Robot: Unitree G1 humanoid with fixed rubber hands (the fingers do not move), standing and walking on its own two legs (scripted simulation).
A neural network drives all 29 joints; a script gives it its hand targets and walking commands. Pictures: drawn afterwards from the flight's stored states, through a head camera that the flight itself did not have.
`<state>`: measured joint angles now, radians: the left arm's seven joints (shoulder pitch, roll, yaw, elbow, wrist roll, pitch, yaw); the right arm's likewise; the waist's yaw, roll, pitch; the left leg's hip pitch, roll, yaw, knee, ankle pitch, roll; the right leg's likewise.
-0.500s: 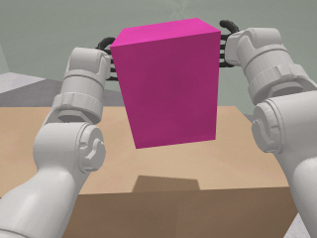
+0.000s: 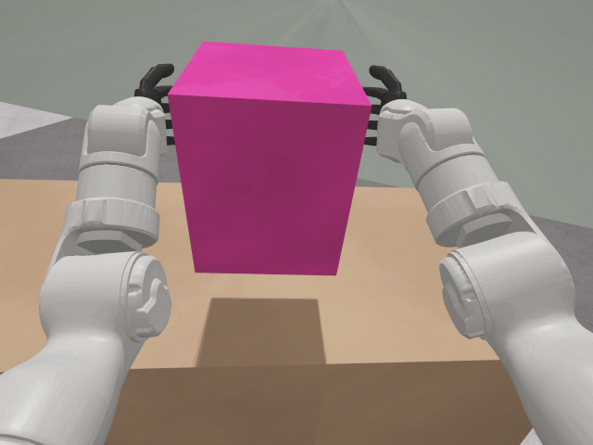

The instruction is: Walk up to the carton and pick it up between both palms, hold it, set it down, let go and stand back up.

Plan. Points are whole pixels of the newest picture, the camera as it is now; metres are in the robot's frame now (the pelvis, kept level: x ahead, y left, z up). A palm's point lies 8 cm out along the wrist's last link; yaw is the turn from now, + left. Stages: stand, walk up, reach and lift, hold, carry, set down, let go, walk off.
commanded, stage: hold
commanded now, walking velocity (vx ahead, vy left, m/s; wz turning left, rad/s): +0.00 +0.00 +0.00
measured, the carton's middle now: (270, 159) +0.42 +0.05 +0.27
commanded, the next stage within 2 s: set down in 1.14 s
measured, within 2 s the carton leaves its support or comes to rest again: neither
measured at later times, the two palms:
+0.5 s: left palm (159, 119) +0.34 +0.17 +0.35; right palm (429, 89) +0.33 -0.11 +0.40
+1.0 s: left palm (176, 112) +0.34 +0.16 +0.36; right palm (437, 108) +0.34 -0.13 +0.38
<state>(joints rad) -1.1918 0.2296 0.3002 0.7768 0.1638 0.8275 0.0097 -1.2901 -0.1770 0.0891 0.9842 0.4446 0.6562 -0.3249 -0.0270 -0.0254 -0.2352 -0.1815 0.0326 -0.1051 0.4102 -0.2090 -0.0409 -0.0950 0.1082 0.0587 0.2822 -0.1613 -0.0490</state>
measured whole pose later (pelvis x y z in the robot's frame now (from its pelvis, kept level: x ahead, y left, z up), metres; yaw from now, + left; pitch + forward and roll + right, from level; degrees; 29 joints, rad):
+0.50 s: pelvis -0.01 +0.04 +0.00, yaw -2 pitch -3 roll -2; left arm -1.12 0.05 0.36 0.52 0.27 0.99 0.05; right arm -1.39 -0.27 0.06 1.04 0.43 0.72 -0.24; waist -0.07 0.00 -0.25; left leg -0.16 -0.02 -0.05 0.41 -0.20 0.02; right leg -0.09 0.05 0.09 0.30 -0.15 0.01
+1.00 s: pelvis -0.02 -0.01 +0.00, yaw -1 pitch +1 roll -1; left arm -1.32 0.21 0.35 1.04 0.14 0.74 0.07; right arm -1.46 -0.21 0.01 1.26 0.34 0.61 -0.24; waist 0.01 0.02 -0.31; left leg -0.27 0.04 -0.12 0.43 -0.18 -0.06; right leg -0.21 0.12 0.04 0.34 -0.15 -0.06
